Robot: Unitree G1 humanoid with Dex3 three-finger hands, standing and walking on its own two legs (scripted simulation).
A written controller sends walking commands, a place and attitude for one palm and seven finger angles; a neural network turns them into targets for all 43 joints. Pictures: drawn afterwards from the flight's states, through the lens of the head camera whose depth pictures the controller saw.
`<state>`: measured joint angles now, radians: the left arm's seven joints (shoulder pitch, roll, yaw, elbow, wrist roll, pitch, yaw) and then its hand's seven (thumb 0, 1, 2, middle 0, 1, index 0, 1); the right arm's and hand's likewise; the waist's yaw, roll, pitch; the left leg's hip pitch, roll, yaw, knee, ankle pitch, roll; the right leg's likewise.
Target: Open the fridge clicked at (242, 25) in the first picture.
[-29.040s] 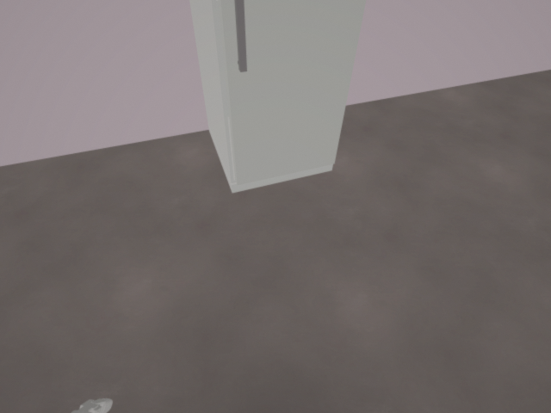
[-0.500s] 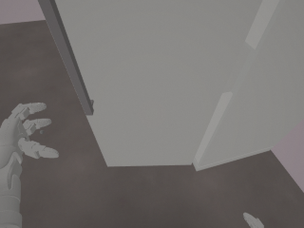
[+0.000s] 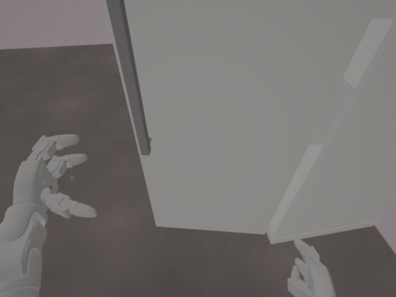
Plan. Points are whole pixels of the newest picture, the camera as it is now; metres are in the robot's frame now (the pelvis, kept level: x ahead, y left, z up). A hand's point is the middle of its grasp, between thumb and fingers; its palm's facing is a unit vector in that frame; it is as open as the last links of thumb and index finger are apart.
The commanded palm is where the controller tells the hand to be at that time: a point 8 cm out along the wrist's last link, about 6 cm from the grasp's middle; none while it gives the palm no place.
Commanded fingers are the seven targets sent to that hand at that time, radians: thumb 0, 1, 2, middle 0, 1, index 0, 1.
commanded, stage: draw the hand back to the body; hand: left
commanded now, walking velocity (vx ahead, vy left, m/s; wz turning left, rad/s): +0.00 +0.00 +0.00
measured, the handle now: (134, 80) +0.53 +0.23 +0.17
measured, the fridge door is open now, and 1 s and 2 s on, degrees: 76 76 76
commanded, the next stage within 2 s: step back with the hand held close in 1.04 s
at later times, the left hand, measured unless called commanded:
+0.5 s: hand (63, 184) +0.24 +0.25 +0.16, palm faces +0.45 -0.82 -0.36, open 10.4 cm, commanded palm +0.18 +0.29 +0.18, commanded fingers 0.00 0.65 0.78 -0.21 -0.45 -0.21 -0.45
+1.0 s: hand (59, 194) +0.21 +0.24 +0.17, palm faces +0.47 -0.80 -0.37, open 7.5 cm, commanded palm +0.16 +0.28 +0.19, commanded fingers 0.00 0.90 0.90 -0.20 -0.30 -0.20 -0.30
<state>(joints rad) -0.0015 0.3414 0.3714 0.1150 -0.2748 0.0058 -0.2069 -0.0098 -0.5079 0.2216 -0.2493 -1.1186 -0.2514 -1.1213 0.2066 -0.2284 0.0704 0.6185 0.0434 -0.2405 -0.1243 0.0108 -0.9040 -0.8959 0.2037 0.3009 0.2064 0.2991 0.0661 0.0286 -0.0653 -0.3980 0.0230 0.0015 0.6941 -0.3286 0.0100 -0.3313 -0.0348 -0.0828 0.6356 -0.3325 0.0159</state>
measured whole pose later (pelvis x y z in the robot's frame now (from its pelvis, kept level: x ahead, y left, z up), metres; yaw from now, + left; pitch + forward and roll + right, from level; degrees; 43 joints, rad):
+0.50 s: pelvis +0.02 -0.02 +0.02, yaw -2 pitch -3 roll +0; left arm 0.35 0.34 0.34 -0.23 -0.06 -0.09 0.11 0.00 0.29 0.61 -0.23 -0.65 -0.23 -0.65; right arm 0.22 -0.23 0.03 0.67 -0.01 -0.16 -0.09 0.01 -0.90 -0.90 0.20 0.30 0.21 0.30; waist 0.06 0.04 -0.01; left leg -0.16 0.03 0.03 0.46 -0.25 -0.01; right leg -0.13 -0.02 -0.06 0.45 -0.27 0.00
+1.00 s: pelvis +0.02 -0.02 +0.02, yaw -1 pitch -4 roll +0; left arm 0.43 0.33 0.34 -0.35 -0.06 -0.09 0.11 0.02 0.87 0.89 -0.21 -0.31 -0.21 -0.31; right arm 0.19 -0.21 0.03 0.66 -0.01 -0.16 -0.10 0.01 -0.91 -0.90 0.20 0.30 0.20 0.30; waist 0.08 0.04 0.01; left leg -0.12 0.04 0.02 0.44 -0.24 -0.02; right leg -0.09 -0.01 -0.07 0.43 -0.27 -0.01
